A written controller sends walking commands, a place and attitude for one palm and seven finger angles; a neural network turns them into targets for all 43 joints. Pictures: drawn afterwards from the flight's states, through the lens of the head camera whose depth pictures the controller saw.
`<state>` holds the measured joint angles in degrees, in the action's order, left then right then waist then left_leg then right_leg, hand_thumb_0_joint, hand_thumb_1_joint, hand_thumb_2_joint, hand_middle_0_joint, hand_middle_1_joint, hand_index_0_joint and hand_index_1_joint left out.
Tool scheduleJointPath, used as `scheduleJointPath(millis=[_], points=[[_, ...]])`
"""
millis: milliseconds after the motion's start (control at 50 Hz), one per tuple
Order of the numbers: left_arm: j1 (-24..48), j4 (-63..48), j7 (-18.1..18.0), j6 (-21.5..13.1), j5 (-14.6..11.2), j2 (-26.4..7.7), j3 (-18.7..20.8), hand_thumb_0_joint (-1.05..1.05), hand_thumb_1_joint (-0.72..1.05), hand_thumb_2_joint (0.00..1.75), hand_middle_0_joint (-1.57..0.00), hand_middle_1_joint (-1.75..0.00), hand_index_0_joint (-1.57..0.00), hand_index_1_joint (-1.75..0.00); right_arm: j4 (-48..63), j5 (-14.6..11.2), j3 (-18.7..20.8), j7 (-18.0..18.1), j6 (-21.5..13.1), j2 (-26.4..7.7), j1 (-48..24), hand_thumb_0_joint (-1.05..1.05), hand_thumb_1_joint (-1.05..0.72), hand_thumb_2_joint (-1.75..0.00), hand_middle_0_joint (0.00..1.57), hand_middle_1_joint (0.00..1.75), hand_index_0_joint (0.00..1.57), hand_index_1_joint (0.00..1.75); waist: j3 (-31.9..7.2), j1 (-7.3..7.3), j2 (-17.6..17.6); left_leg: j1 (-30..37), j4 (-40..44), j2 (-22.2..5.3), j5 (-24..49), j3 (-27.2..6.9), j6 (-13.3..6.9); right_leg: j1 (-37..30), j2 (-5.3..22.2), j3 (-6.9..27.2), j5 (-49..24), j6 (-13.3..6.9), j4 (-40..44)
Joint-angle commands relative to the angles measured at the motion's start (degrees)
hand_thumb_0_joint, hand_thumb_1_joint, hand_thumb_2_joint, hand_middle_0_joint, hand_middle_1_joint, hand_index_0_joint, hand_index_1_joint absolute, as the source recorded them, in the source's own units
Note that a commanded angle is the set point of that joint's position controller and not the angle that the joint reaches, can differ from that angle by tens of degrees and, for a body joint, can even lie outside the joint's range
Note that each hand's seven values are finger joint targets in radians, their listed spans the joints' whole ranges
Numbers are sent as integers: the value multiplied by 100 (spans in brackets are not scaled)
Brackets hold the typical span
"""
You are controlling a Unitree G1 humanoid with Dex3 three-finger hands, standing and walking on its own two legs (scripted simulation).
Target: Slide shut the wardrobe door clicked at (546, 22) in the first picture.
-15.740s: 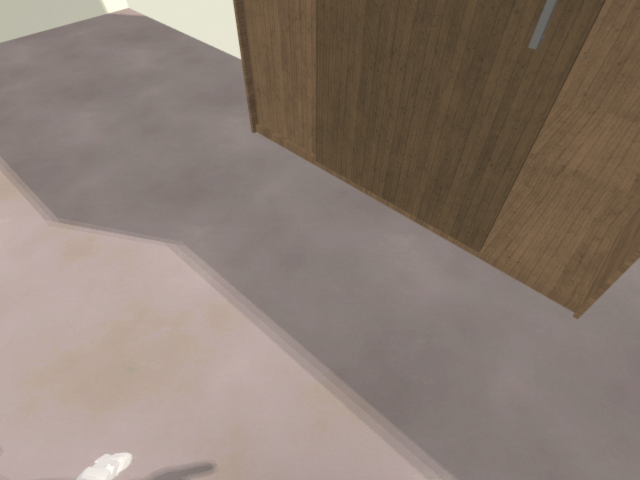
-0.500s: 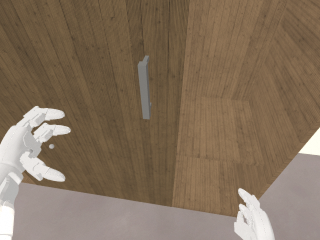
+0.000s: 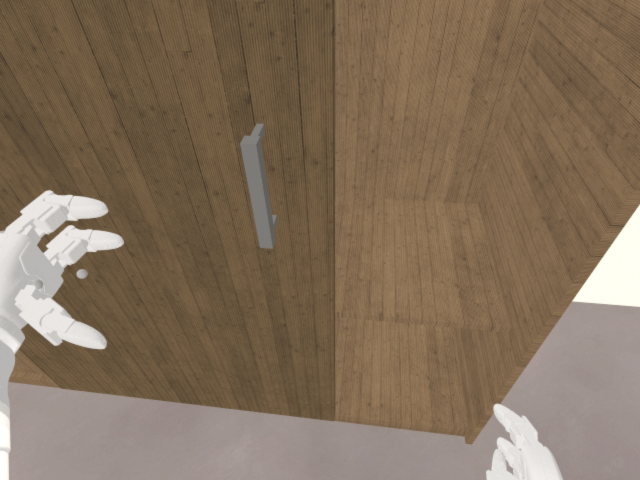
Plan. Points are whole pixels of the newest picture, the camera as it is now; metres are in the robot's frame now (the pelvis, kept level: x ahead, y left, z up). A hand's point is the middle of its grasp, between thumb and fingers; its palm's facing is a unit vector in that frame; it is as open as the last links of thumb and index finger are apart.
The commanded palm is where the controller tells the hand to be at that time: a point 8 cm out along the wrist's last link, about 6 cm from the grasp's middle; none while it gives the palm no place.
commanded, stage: raise the hand with hooked fingers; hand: left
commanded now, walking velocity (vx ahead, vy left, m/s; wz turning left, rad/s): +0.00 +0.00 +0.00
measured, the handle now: (263, 189) +0.45 +0.12 +0.16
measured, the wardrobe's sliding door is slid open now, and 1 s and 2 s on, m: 0.39 0.39 0.39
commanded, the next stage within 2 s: move the hooked fingers beside the handle in 0.20 s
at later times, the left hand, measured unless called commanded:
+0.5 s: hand (84, 267) +0.27 +0.27 +0.18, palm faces +0.06 -0.99 -0.11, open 14.0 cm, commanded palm +0.25 +0.31 +0.18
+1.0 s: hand (134, 240) +0.32 +0.24 +0.17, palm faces -0.02 -1.00 -0.08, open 14.0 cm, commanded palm +0.30 +0.29 +0.17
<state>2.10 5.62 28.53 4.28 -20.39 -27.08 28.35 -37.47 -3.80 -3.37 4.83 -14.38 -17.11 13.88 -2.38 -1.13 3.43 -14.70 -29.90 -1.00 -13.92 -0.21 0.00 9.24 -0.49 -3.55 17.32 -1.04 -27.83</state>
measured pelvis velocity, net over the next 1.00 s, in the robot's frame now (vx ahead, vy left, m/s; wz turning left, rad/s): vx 0.01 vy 0.01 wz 0.00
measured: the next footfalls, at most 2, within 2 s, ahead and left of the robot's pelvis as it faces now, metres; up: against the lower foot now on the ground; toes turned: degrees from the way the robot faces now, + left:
none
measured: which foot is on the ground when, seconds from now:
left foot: down 0.00-1.00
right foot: down 0.00-1.00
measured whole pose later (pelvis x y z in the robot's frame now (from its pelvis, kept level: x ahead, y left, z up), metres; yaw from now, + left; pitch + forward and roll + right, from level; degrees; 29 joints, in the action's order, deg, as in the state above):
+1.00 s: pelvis +0.01 +0.01 +0.00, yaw +0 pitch +0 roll +0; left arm 12.5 13.0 23.4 3.8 -17.4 -23.4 22.2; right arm -37.9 -3.9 -3.3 5.2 -13.0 -16.4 13.8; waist -1.8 -0.4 3.8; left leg -15.7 -30.4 -0.2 -14.5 0.3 -0.6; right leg 10.6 0.4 -3.0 18.2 -0.4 -29.0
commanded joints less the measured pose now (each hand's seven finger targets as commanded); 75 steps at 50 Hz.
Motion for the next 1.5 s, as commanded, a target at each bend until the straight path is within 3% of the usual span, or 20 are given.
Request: scheduleJointPath(millis=[0, 60, 100, 140, 220, 300, 360, 440, 460, 520, 620, 680, 740, 900, 960, 1080, 1160, 1220, 1380, 1480], points=[[1764, -802, -269, -408, -135, -1903, 851, 0, -50, 30, -30, -120, -30, -120, 872, -12, 262, 94, -401, -598, -787, 0, -90, -90, 20, 30, 20, 30, -538, -69, 444, 710, 358, 172, 826, -114, -226, 459, -21, 45, -1189, 39, 533], [1871, -520, -139, -166, -51, -1606, 349, 0, -50, 30, -30, -120, -30, -120, 893, -71, 279, 123, -351, -636, -793, 0, -90, -90, 20, 30, 20, 30, -215, 21, 403, 626, 361, 174, 607, -91, -234, 628, 6, 116, -1030, 66, 618], [1897, -529, -40, -62, -46, -1635, 264, 0, -50, 30, -30, -120, -30, -120, 956, -85, 277, 147, -340, -664, -796, 0, -90, -90, 20, 30, 20, 30, -435, 13, 170, 686, 341, 182, 643, -129, -259, 564, 15, 121, -1081, 76, 582], [1826, -660, 30, -89, -61, -1719, 315, 0, -50, 30, -30, -120, -30, -120, 976, -80, 275, 138, -331, -667, -773, 0, -90, -90, 20, 30, 20, 30, -694, 8, -93, 740, 253, 179, 761, -100, -278, 429, 24, 130, -1212, 109, 542], [1862, -1152, 17, -397, -150, -2044, 783, 0, -50, 30, -30, -120, -30, -120, 1017, -41, 277, 133, -420, -617, -825, 0, -90, -90, 20, 30, 20, 30, -1331, -67, -86, 1052, 197, 210, 1144, -114, -298, 186, 12, 86, -1663, 111, 403], [1692, -772, -90, -498, -210, -2039, 979, 0, -50, 30, -30, -120, -30, -120, 887, -21, 259, 117, -442, -599, -830, 0, -90, -90, 20, 30, 20, 30, -940, -103, -67, 826, 223, 203, 1108, -81, -273, 244, 23, 81, -1738, 121, 425], [1688, -469, -60, -330, -190, -1593, 533, 0, -50, 30, -30, -120, -30, -120, 859, -50, 267, 108, -420, -598, -858, 0, -90, -90, 20, 30, 20, 30, -542, -37, 26, 721, 222, 199, 915, -60, -265, 507, 55, 148, -1606, 130, 489], [1989, -345, 18, -135, -87, -1585, 267, 0, -50, 30, -30, -120, -30, -120, 879, -80, 283, 129, -346, -652, -829, 0, -90, -90, 20, 30, 20, 30, -450, 36, -209, 659, 182, 187, 850, -78, -284, 582, 71, 170, -1496, 150, 495], [2084, -478, 33, -142, -69, -1555, 182, 0, -50, 30, -30, -120, -30, -120, 920, -91, 279, 126, -352, -657, -863, 0, -90, -90, 20, 30, 20, 30, -551, 43, -44, 701, 193, 208, 846, -83, -286, 580, 67, 163, -1481, 144, 479], [2596, -830, -46, -343, -40, -1752, 300, 0, -50, 30, -30, -120, -30, -120, 950, -59, 284, 173, -375, -622, -848, 0, -90, -90, 20, 30, 20, 30, -1053, 68, 61, 976, 159, 225, 879, -114, -301, 471, 44, 158, -1403, 119, 438], [2704, -553, -247, -618, -25, -1848, 547, 0, -50, 30, -30, -120, -30, -120, 837, -11, 273, 189, -395, -594, -777, 0, -90, -90, 20, 30, 20, 30, -1236, 9, 66, 994, 194, 216, 1012, -148, -279, 286, 23, 76, -1531, 80, 360], [2765, -137, -277, -457, 49, -1557, 201, 0, -50, 30, -30, -120, -30, -120, 799, -30, 252, 160, -328, -598, -795, 0, -90, -90, 20, 30, 20, 30, -810, 44, 192, 788, 236, 216, 899, -114, -261, 460, 47, 91, -1491, 74, 398], [2719, 314, -275, -230, 114, -1399, -16, 0, -50, 30, -30, -120, -30, -120, 820, -53, 271, 143, -233, -638, -728, 0, -90, -90, 20, 30, 20, 30, -540, 52, -86, 601, 285, 184, 726, -148, -256, 565, 41, 51, -1224, 63, 432], [3171, -850, -522, -503, 115, -1307, -59, 0, -50, 30, -30, -120, -30, -120, 1002, -19, 283, 99, -270, -554, -763, 0, -90, -90, 20, 30, 20, 30, -1527, 57, 141, 1190, 174, 168, 1365, -167, -269, 326, 11, 0, -1715, 28, 218], [3092, -555, -696, -507, 131, -1292, 30, 0, -50, 30, -30, -120, -30, -120, 865, 9, 285, 99, -234, -570, -703, 0, -90, -90, 20, 30, 20, 30, -1238, 59, 26, 1026, 232, 149, 1253, -177, -253, 378, 1, -15, -1624, 28, 262], [3126, 68, -810, -101, 296, -949, -372, 0, -50, 30, -30, -120, -30, -120, 832, -35, 294, 111, -81, -600, -693, 0, -90, -90, 20, 30, 20, 30, -745, 97, -30, 760, 331, 130, 949, -172, -231, 590, 21, -4, -1339, 24, 323], [3405, -626, -880, -212, 337, -922, -455, 0, -50, 30, -30, -120, -30, -120, 947, -11, 300, 85, -60, -554, -700, 0, -90, -90, 20, 30, 20, 30, -1392, 94, 170, 1129, 221, 134, 1423, -191, -228, 363, 20, -16, -1683, -8, 221], [3749, -732, -994, -378, 322, -855, -490, 0, -50, 30, -30, -120, -30, -120, 893, 24, 300, 89, -89, -542, -663, 0, -90, -90, 20, 30, 20, 30, -1576, 151, 31, 1329, 208, 104, 1580, -272, -209, 386, -12, -45, -1727, -5, 177], [3710, 227, -1254, -69, 500, -499, -821, 0, -50, 30, -30, -120, -30, -120, 772, 3, 296, 62, 108, -557, -652, 0, -90, -90, 20, 30, 20, 30, -933, 148, -233, 860, 330, 125, 1124, -211, -200, 518, 18, -20, -1472, 4, 288], [4142, -234, -1358, -217, 555, -569, -821, 0, -50, 30, -30, -120, -30, -120, 879, 26, 299, 29, 192, -521, -665, 0, -90, -90, 20, 30, 20, 30, -1452, 156, -49, 1101, 229, 150, 1488, -152, -210, 278, 20, 29, -1830, -14, 225]])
